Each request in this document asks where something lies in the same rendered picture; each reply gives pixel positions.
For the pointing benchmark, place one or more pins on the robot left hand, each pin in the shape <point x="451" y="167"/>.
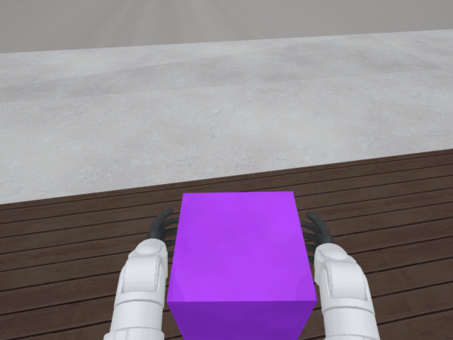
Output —
<point x="157" y="229"/>

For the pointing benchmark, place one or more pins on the carton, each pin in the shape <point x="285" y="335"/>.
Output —
<point x="240" y="268"/>

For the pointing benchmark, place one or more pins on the robot right hand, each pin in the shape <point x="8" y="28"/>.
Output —
<point x="321" y="236"/>

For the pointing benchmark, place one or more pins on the robot right forearm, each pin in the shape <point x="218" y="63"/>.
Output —
<point x="346" y="303"/>

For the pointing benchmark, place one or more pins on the robot left forearm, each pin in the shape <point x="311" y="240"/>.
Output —
<point x="140" y="295"/>

